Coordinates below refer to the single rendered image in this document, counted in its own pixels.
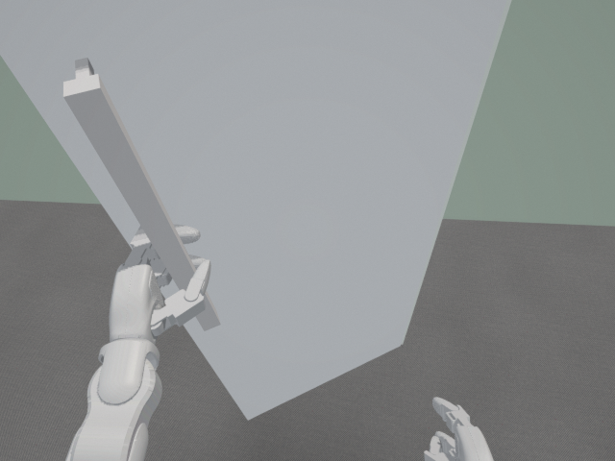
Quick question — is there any handle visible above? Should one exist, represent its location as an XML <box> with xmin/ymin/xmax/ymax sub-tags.
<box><xmin>63</xmin><ymin>58</ymin><xmax>221</xmax><ymax>331</ymax></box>

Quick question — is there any right robot hand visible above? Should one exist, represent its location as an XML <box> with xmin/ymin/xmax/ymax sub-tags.
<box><xmin>424</xmin><ymin>397</ymin><xmax>494</xmax><ymax>461</ymax></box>

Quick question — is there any left robot forearm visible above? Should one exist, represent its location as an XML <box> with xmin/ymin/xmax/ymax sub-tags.
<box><xmin>65</xmin><ymin>338</ymin><xmax>162</xmax><ymax>461</ymax></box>

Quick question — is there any left robot hand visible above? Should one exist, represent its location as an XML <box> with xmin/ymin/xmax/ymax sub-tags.
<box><xmin>109</xmin><ymin>224</ymin><xmax>211</xmax><ymax>345</ymax></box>

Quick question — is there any fridge door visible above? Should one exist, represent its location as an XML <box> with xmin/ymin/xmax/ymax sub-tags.
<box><xmin>0</xmin><ymin>0</ymin><xmax>506</xmax><ymax>421</ymax></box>

